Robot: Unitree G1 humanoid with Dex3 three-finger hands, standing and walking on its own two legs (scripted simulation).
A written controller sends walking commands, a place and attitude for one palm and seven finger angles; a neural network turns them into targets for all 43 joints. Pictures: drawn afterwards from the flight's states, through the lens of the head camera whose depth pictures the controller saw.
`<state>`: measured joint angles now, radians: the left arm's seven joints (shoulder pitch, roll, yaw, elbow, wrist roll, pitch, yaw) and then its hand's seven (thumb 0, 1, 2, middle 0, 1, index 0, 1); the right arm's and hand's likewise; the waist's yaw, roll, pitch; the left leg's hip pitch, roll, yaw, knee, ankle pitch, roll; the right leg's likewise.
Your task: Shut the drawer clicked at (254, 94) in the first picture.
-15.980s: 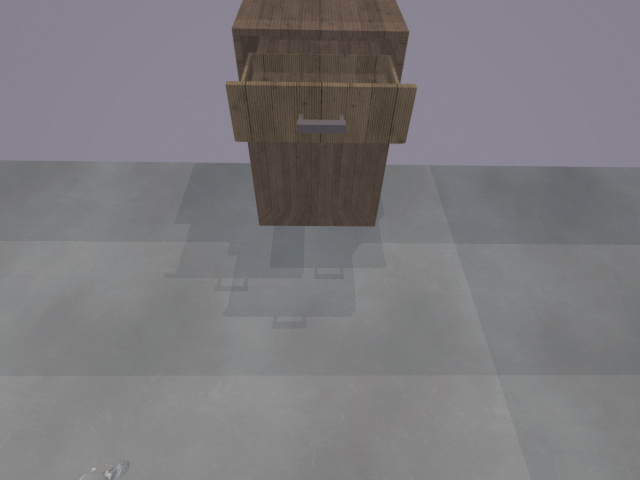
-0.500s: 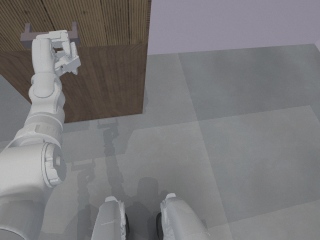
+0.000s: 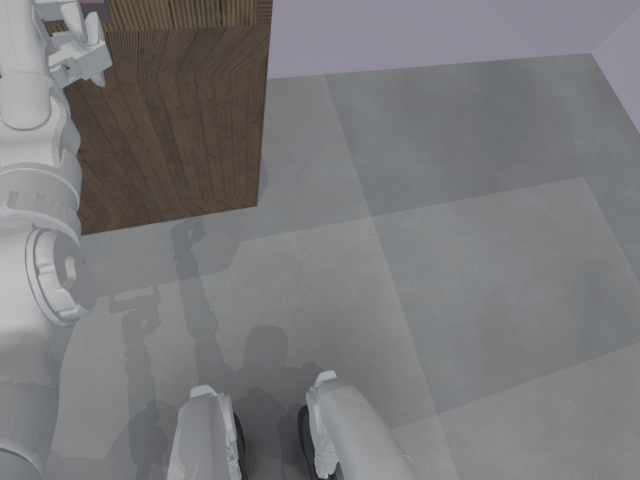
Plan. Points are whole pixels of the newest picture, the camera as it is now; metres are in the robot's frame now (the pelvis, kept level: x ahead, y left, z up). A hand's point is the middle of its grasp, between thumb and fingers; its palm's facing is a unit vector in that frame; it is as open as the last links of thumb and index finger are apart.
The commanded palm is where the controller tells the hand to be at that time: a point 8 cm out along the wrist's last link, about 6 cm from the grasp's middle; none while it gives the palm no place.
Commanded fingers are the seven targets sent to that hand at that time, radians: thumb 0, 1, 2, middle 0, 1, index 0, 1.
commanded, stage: push the drawer shut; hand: left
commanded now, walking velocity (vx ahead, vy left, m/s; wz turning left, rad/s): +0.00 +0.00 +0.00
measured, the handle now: out of the picture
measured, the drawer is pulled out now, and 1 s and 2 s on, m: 0.01 0.00 0.00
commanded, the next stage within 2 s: pull the fist back off the drawer in 0.34 s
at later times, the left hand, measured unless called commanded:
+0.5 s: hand (79, 31) +0.61 +0.17 +0.07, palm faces +0.09 -0.99 -0.05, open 3.6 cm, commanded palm +0.64 +0.17 +0.08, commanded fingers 0.00 0.90 0.90 -1.40 -1.60 -1.40 -1.60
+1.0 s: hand (90, 38) +0.60 +0.16 +0.07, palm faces +0.10 -1.00 -0.02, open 3.2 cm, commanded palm +0.58 +0.17 +0.08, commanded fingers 0.00 0.90 0.90 -1.40 -1.60 -1.40 -1.60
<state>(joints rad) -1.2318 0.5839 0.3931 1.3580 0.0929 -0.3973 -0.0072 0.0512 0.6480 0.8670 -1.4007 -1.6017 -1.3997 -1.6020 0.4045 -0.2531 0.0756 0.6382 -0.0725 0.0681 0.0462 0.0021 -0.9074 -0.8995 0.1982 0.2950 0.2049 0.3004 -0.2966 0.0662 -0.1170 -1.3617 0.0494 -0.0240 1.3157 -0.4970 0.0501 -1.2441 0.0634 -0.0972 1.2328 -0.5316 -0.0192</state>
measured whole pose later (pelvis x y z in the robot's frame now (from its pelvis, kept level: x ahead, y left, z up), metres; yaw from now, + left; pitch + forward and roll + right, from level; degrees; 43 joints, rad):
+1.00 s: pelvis -0.01 +0.01 -0.01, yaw -1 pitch +32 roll -8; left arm -1.27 0.60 0.39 1.27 0.09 -0.28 -0.01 0.03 0.64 0.83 -1.40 -1.60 -1.40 -1.60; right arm 0.44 -0.24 0.10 0.63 -0.08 0.04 0.06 0.00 -0.91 -0.90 0.20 0.30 0.21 0.30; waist -0.31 0.07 -0.11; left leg -1.42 0.05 -0.03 1.33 -0.48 0.06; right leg -1.29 0.07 -0.10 1.23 -0.51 -0.01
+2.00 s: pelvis +0.04 -0.01 +0.12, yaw +3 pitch +3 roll -1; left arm -0.03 0.32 0.12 0.15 -0.08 -0.08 0.06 0.02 0.89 0.90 -1.40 -1.60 -1.40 -1.60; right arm 0.17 -0.23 0.05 0.52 0.05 0.09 -0.07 0.01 -0.91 -0.90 0.20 0.29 0.20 0.30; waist 0.01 0.04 -0.05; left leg -0.37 -0.01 0.03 0.65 -0.32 0.04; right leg -0.29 0.03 -0.02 0.61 -0.36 -0.02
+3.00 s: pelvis +0.04 +0.00 +0.14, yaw +3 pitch +1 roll -1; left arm 0.59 0.36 0.32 -0.47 -0.06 -0.19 0.09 0.02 0.89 0.90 -1.40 -1.60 -1.40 -1.60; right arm 0.16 -0.25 -0.01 0.57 0.00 0.01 -0.07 0.01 -0.91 -0.90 0.20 0.30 0.20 0.30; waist 0.00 0.06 0.03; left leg -0.22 -0.02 0.04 0.41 -0.20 0.05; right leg -0.14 0.02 -0.01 0.35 -0.22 0.00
